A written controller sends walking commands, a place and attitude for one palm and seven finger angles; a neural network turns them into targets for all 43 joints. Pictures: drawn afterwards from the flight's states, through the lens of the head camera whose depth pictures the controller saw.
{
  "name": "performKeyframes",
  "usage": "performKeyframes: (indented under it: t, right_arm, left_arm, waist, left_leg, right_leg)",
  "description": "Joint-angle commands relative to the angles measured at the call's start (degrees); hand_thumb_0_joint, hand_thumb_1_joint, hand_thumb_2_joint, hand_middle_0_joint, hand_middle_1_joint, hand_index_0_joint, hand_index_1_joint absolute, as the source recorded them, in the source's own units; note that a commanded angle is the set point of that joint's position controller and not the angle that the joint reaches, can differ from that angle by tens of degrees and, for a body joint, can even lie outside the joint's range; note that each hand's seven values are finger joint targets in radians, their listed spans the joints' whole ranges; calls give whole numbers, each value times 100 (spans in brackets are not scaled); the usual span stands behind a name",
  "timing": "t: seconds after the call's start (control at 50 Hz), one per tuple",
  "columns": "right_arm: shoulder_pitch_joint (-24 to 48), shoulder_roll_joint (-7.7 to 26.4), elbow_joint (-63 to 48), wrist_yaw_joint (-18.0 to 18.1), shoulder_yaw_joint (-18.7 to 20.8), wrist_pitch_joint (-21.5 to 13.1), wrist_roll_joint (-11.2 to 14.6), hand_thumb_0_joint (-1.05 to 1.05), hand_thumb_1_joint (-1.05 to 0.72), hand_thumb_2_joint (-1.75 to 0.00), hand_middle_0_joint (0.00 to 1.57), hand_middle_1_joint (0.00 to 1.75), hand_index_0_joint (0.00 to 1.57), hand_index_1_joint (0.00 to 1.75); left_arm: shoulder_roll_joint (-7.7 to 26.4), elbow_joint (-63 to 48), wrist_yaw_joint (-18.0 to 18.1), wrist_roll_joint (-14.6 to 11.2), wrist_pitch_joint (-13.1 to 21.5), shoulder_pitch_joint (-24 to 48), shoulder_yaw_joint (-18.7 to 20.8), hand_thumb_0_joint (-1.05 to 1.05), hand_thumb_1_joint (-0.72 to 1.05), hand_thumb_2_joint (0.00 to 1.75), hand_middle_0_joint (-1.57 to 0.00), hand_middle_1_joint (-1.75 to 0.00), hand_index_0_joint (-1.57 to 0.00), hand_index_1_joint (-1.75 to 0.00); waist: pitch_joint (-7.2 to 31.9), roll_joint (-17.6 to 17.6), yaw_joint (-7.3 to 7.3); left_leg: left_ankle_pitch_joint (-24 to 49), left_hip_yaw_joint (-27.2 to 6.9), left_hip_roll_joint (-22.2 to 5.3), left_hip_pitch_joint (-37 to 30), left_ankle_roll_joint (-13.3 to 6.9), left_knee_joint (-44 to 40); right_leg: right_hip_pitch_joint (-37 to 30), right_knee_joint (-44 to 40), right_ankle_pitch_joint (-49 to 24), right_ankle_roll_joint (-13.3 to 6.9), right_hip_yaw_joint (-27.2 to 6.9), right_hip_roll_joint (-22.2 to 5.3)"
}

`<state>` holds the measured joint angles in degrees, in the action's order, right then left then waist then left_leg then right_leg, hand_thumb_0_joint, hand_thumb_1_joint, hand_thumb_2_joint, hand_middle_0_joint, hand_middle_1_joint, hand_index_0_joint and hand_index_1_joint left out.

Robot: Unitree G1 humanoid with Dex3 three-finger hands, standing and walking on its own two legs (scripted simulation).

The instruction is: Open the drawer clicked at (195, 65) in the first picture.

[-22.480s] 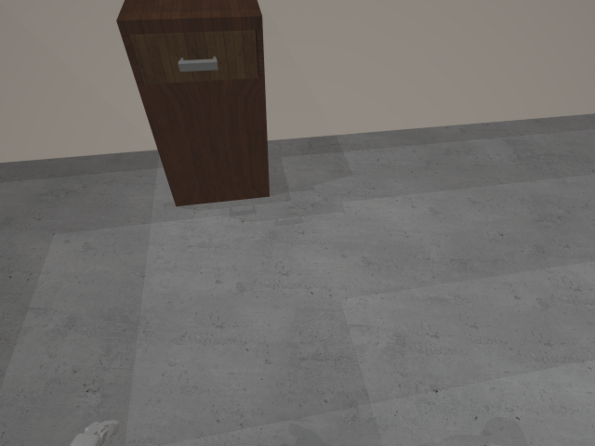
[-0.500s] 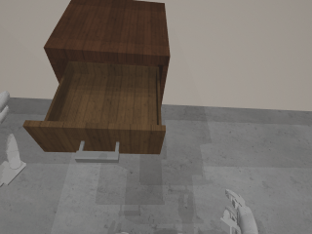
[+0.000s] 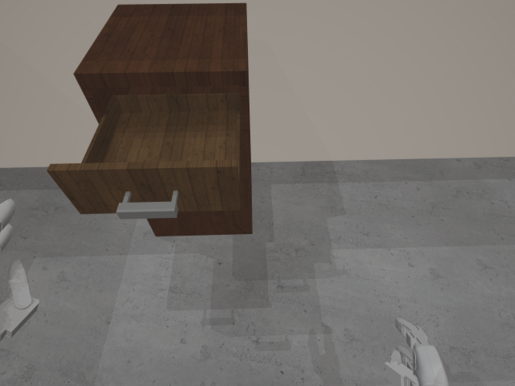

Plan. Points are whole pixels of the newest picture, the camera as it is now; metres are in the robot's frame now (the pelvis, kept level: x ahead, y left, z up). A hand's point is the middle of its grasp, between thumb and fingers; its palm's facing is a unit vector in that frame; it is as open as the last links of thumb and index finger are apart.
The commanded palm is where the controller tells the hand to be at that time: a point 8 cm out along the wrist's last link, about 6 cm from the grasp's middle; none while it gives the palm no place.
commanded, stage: stop stepping back and stand still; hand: left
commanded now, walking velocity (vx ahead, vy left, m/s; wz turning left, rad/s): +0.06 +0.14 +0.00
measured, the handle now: (149, 202) +0.50 +0.26 -0.09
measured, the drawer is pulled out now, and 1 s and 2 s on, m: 0.30 0.30 0.30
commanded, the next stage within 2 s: let the arm hang, fingers relaxed in 0.74 s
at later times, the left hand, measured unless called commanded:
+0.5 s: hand out of the picture +0.08 +0.25 +0.12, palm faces +0.43 -0.82 -0.38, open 7.4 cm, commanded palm +0.02 +0.29 +0.17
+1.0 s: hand out of the picture +0.05 +0.21 -0.09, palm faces +0.11 -0.93 -0.35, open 7.4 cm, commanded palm none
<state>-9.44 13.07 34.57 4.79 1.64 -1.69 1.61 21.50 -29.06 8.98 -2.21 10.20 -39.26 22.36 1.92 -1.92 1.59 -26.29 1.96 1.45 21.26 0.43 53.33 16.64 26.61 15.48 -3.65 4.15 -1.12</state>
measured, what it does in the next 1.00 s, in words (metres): walks backwards: left foot, then right foot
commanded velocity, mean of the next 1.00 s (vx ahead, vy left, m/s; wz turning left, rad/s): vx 0.13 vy -0.01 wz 0.00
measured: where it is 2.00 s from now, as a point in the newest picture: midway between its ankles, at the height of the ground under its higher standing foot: outside the picture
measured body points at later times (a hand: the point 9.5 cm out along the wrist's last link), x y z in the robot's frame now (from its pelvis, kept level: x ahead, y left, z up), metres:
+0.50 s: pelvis -0.10 +0.00 -0.01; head -0.10 +0.01 +0.44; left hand +0.05 +0.29 +0.15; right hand +0.06 -0.23 -0.10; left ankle -0.13 +0.11 -0.72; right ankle -0.02 -0.07 -0.74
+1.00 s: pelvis -0.11 -0.01 -0.02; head -0.11 -0.03 +0.43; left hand +0.04 +0.26 -0.06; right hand +0.02 -0.24 -0.15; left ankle -0.11 +0.11 -0.74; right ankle -0.09 -0.11 -0.74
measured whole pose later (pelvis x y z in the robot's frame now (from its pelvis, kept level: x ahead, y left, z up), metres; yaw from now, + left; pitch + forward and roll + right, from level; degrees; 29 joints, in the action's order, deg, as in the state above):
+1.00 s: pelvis -0.11 -0.01 -0.02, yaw +4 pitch +0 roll +0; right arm -12.0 12.6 44.2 -0.8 0.9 0.2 -0.8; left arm 13.6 19.9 1.2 2.3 -2.7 -19.1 4.0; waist 1.2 3.3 2.1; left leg -20.5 2.7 -1.9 19.2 0.0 39.6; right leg 18.8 38.8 20.1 -1.3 7.2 -2.4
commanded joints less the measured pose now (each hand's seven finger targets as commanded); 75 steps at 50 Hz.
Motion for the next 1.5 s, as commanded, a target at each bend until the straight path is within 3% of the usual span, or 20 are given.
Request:
performKeyframes:
  t: [0.0, 0.14, 0.22, 0.26, 0.32, 0.4, 0.44, 0.5, 0.54, 0.6, 0.7, 0.8, 0.82, 0.84, 0.88, 0.94, 0.98, 1.08, 1.18, 1.48]
  right_arm:
    - [664, 468, -1081, 4, 84, -426, -86, 0, -90, -90, 20, 30, 20, 30]
    - [219, 526, -1109, -211, 266, -544, -16, 0, -90, -90, 20, 30, 20, 30]
    - [411, 658, -919, -176, 164, -589, 42, 0, -90, -90, 20, 30, 20, 30]
    - [380, 690, -815, -165, 180, -543, 83, 0, -90, -90, 20, 30, 20, 30]
    - [481, 608, -877, -184, 235, -418, 98, 0, -90, -90, 20, 30, 20, 30]
    - [407, 498, -814, -227, 70, -383, -56, 0, -90, -90, 20, 30, 20, 30]
    - [425, 439, -871, -137, 25, -491, -134, 0, -90, -90, 20, 30, 20, 30]
    - [226, 500, -883, -14, -15, -711, -241, 0, -90, -90, 20, 30, 20, 30]
    - [114, 525, -1006, -85, -4, -838, -273, 0, -90, -90, 20, 30, 20, 30]
    - [-31, 326, -823, -154, 20, -941, -109, 0, -90, -90, 20, 30, 20, 30]
    - [-13, 495, -673, -145, 38, -777, -46, 0, -90, -90, 20, 30, 20, 30]
    - [206, 626, -734, -138, 72, -632, -79, 0, -90, -90, 20, 30, 20, 30]
    - [-2, 902, 365, -559, 290, -641, -176, 0, -90, -90, 20, 30, 20, 30]
    - [-550, 388, 295, -591, 218, -379, -144, 0, -90, -90, 20, 30, 20, 30]
    - [-569, 346, 385, -565, 126, -124, -173, 0, -90, -90, 20, 30, 20, 30]
    - [-366, 411, 338, -514, 78, 109, -310, 0, -90, -90, 20, 30, 20, 30]
    - [-388, 402, 518, -480, 74, 175, -328, 0, -90, -90, 20, 30, 20, 30]
    - [-488, 384, 1215, -382, -69, 121, -283, 0, -90, -90, 20, 30, 20, 30]
    - [-841, 171, 1645, -296, -54, 146, -254, 0, -90, -90, 20, 30, 20, 30]
    - [-1190, -13, 2570, -276, -79, 197, -232, 0, -90, -90, 20, 30, 20, 30]
  left_arm:
    - [992, -1919, 245, 100, 328, 179, 494, 0, 90, 90, -20, -30, -20, -30]
    - [1265, -2535, 204, 15, 472, -334, 897, 0, 90, 90, -20, -30, -20, -30]
    - [988, -1699, 146, -9, 413, 287, 729, 0, 90, 90, -20, -30, -20, -30]
    - [883, -852, 82, -23, 372, 422, 663, 0, 90, 90, -20, -30, -20, -30]
    - [816, -471, -54, -6, 284, 832, 376, 0, 90, 90, -20, -30, -20, -30]
    - [885, -1156, -123, 43, 372, 1131, 225, 0, 90, 90, -20, -30, -20, -30]
    - [884, -1715, 19, 134, 400, 973, 163, 0, 90, 90, -20, -30, -20, -30]
    - [1185, -2639, 218, 166, 448, 548, 362, 0, 90, 90, -20, -30, -20, -30]
    - [1154, -3066, 289, 287, 590, 634, 431, 0, 90, 90, -20, -30, -20, -30]
    - [1299, -2678, 264, 160, 476, 354, 673, 0, 90, 90, -20, -30, -20, -30]
    - [643, -1066, 135, -14, 287, -54, 394, 0, 90, 90, -20, -30, -20, -30]
    - [836, -1211, 53, 45, 320, 378, 318, 0, 90, 90, -20, -30, -20, -30]
    - [-330, 3290, -665, 621, -663, 678, -1554, 0, 90, 90, -20, -30, -20, -30]
    - [-171, 3443, -778, 577, -995, 779, -1554, 0, 90, 90, -20, -30, -20, -30]
    - [-193, 3623, -865, 484, -1058, 1234, -1626, 0, 90, 90, -20, -30, -20, -30]
    - [0, 4582, -843, 488, -1079, 1642, -1667, 0, 90, 90, -20, -30, -20, -30]
    - [29, 5289, -829, 457, -1098, 1994, -1732, 0, 90, 90, -20, -30, -20, -30]
    - [-202, 6868, -802, 321, -1092, 2043, -1916, 0, 90, 90, -20, -30, -20, -30]
    - [-384, 7784, -782, 293, -1027, 1972, -1935, 0, 90, 90, -20, -30, -20, -30]
    - [-601, 9039, -712, 289, -1027, 2016, -2068, 0, 90, 90, -20, -30, -20, -30]
  waist:
    - [928, -609, -111]
    - [992, 1303, -10]
    - [-521, 1065, -7]
    - [-715, 199, -59]
    - [-648, -1412, -93]
    - [91, -842, 45]
    - [346, -729, -46]
    - [405, 722, -23]
    - [-15, 2692, -110]
    - [-47, 1454, -24]
    - [-290, 1100, -25]
    - [-14, 448, 13]
    - [208, -109, 1]
    - [703, -566, 81]
    - [452, -708, 63]
    - [-208, -1602, -95]
    - [-388, -1291, -45]
    - [-429, 1363, -176]
    - [223, 1089, -142]
    - [-699, 62, -135]
  left_leg:
    - [138, 167, -51, 71, -242, -2672]
    - [3991, -241, -1198, -2085, -572, -2925]
    - [655, -619, -1354, 266, -731, -3411]
    - [-243, -354, -922, 867, -613, -2663]
    - [-390, -134, -74, 736, -304, 624]
    - [365, 67, -245, -267, -276, 8]
    - [26, 224, -200, -775, -386, -1112]
    - [100, 131, -223, -1351, -446, -3335]
    - [-1155, -2291, -1875, -876, -958, -4597]
    - [829, -1732, -1870, -920, -1051, -4040]
    - [2601, -641, -1512, -857, -766, -3466]
    - [1418, -318, -1046, -123, -445, -2799]
    - [1607, 72, -648, 401, -125, -1465]
    - [901, 72, -480, 79, -15, -1460]
    - [380, -50, -386, -394, -49, -1491]
    - [491, -33, -189, 30, -143, -1305]
    - [940, -129, -258, -255, -144, -1742]
    - [2530, -526, -770, -508, -294, -2885]
    - [2113, -263, -683, -1008, -176, -2871]
    - [1617, -243, -741, -1094, -200, -3494]
  right_leg:
    - [-2218, -49, -4348, 1, -1364, -1620]
    - [-174, 1124, -277, 381, 158, -116]
    - [-571, 684, 719, 321, 170, 20]
    - [-842, 80, 814, 278, -430, -72]
    - [521, -2032, 3207, -340, -3296, -1730]
    - [1151, -1684, 2361, -292, -1551, -1330]
    - [1017, -1653, 2392, -290, -1317, -1329]
    - [668, -664, 2153, -115, -987, -862]
    - [1237, 2206, 1507, 277, 97, 269]
    - [1658, 3599, 1047, 335, -256, 125]
    - [770, 1435, 851, 442, 288, 152]
    - [-950, -420, -313, 314, -207, -79]
    - [-882, 294, -2586, 5, -708, -1140]
    - [-780, 360, -2983, -271, -1002, -1374]
    - [392, -34, -145, -215, -845, -1206]
    - [100, -330, -648, -290, -909, -1151]
    - [37, -272, -1226, -250, -807, -1075]
    - [-529, -46, -636, 170, -391, -374]
    - [-1038, -455, -1106, 52, -447, -515]
    - [-611, -902, -440, 123, -378, -490]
